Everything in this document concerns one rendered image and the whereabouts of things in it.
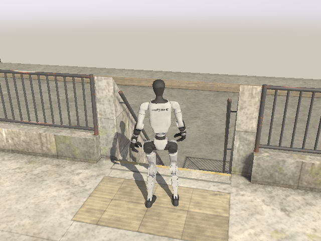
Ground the robot left thigh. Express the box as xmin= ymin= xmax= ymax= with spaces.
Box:
xmin=143 ymin=140 xmax=157 ymax=176

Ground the left robot upper arm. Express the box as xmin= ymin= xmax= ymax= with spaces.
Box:
xmin=136 ymin=102 xmax=149 ymax=130

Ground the robot left foot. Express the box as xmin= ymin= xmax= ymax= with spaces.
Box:
xmin=145 ymin=195 xmax=156 ymax=208

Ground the robot left forearm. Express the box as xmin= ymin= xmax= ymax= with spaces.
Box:
xmin=131 ymin=123 xmax=141 ymax=143

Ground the robot right forearm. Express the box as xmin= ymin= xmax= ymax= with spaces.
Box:
xmin=179 ymin=121 xmax=186 ymax=136

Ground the robot left hand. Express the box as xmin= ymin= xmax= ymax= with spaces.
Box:
xmin=130 ymin=142 xmax=142 ymax=153

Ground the right robot upper arm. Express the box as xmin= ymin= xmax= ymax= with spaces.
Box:
xmin=170 ymin=100 xmax=184 ymax=128

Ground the robot right hand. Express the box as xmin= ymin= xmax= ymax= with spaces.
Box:
xmin=174 ymin=133 xmax=186 ymax=142

